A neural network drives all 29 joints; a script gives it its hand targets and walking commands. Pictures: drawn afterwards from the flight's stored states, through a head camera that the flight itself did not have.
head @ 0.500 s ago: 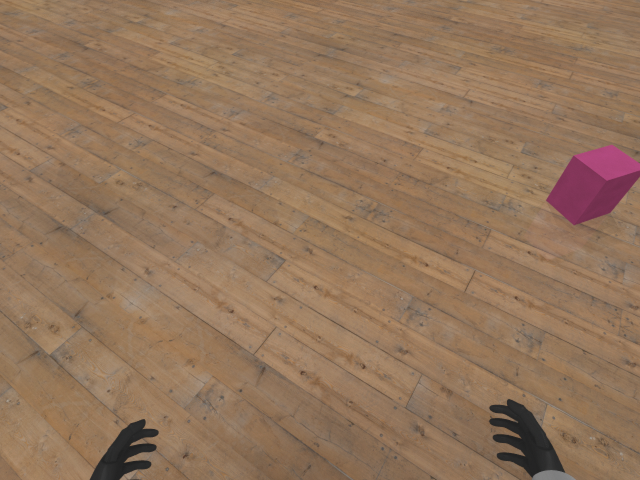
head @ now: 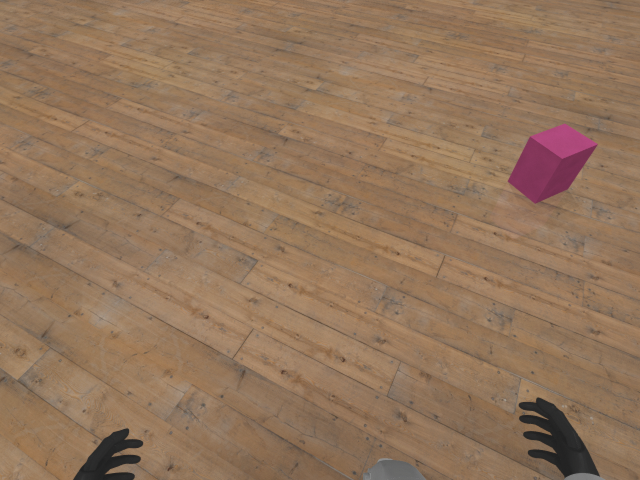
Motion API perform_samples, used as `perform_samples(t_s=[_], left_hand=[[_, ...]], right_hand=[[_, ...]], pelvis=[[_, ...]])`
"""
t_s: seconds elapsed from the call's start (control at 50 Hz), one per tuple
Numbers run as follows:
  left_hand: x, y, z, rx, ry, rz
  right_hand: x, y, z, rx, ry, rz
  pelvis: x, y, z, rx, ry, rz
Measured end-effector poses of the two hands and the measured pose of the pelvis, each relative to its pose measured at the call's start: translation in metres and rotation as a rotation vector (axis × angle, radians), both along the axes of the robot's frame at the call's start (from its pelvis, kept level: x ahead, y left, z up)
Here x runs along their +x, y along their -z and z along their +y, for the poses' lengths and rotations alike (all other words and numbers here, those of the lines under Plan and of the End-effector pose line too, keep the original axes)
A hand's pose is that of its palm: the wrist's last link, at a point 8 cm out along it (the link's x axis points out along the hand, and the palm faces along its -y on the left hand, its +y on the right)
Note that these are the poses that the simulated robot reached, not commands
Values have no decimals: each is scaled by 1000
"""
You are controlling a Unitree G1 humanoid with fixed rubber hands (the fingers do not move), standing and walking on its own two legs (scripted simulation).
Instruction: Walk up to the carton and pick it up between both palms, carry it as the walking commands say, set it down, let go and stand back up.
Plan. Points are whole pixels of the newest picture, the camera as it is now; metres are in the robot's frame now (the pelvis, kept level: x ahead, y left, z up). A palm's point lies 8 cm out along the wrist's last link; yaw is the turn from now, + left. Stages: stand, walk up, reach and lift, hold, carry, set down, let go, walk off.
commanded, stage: walk up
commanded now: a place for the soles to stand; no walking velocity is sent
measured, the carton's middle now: (549, 164) +1.44 -1.01 -0.63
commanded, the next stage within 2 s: none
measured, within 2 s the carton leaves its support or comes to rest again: neither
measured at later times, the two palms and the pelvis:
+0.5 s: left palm (201, 363) +0.29 +0.19 -0.10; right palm out of the picture +0.17 -0.45 -0.04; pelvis +0.13 -0.10 -0.01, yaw -14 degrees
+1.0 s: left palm (305, 246) +0.52 +0.04 -0.09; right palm out of the picture +0.26 -0.56 -0.04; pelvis +0.30 -0.22 -0.01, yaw -24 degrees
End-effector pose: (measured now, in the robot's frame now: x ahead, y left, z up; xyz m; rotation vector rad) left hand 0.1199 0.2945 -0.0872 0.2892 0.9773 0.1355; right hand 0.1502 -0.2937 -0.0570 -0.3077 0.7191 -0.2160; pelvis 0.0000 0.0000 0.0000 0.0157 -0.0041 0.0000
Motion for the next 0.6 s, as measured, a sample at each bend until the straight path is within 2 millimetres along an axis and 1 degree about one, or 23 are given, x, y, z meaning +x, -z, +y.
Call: perform_samples(t_s=[0.06, 0.1, 0.14, 0.18, 0.22, 0.26, 0.32, 0.36, 0.4, 0.44, 0.48, 0.54, 0.6], left_hand=[[29, -12, -6, 13, 53, -28], [50, -18, -15, 25, 91, -43], [70, -21, -28, 36, 119, -55], [89, -19, -43, 52, 144, -70], [100, -10, -57, 61, 160, -83], [103, -4, -67, 56, 165, -66], [105, 1, -74, 53, 168, -25], [111, 4, -77, 46, 171, -6], [122, 10, -78, 36, 176, 8], [138, 18, -83, 25, 192, 20], [161, 20, -94, 18, 223, 31], [204, 12, -114, 2, 263, -2], [246, 3, -137, -9, 302, -32]], right_hand=[[-13, -7, -39, -57, 55, 31], [-16, -12, -64, -83, 88, 33], [-16, -13, -87, -98, 120, 28], [-13, -8, -110, -106, 147, 23], [-11, -1, -128, -113, 165, 22], [-5, -1, -137, -116, 176, 21], [6, -9, -145, -124, 186, 16], [15, -13, -148, -132, 194, 11], [24, -16, -150, -143, 199, 10], [29, -17, -151, -157, 207, 10], [25, -19, -155, -163, 232, 32], [19, -27, -163, -170, 264, 93], [22, -34, -175, -172, 292, 124]], pelvis=[[7, -3, -13, 3, 35, 17], [15, -3, -24, 6, 66, 23], [25, -1, -38, 11, 96, 33], [36, 6, -55, 15, 124, 37], [46, 16, -70, 4, 146, 15], [57, 18, -80, -8, 161, 2], [74, 14, -88, -23, 180, -11], [86, 13, -90, -32, 189, -20], [98, 14, -90, -43, 196, -12], [110, 17, -90, -38, 214, -5], [123, 15, -93, -27, 241, 6], [142, 5, -103, -24, 267, 22], [162, -3, -115, -18, 294, 36]])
